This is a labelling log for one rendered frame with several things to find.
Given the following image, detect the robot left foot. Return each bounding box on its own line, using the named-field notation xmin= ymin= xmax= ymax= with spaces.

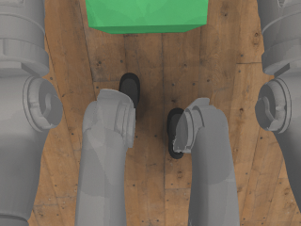
xmin=119 ymin=73 xmax=140 ymax=121

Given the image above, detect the left robot shin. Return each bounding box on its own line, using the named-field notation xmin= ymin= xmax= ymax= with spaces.
xmin=82 ymin=89 xmax=135 ymax=136

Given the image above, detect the carton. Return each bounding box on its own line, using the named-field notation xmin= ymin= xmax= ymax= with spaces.
xmin=85 ymin=0 xmax=209 ymax=34

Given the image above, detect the left robot upper arm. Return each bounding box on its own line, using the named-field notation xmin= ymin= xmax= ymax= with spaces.
xmin=0 ymin=75 xmax=63 ymax=226

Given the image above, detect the right robot forearm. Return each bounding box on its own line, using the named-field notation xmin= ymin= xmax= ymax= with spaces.
xmin=257 ymin=0 xmax=301 ymax=78

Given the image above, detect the left robot forearm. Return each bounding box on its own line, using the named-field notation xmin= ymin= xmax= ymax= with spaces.
xmin=0 ymin=0 xmax=50 ymax=78

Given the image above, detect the right robot upper arm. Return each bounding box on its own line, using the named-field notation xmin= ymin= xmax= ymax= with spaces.
xmin=255 ymin=75 xmax=301 ymax=214

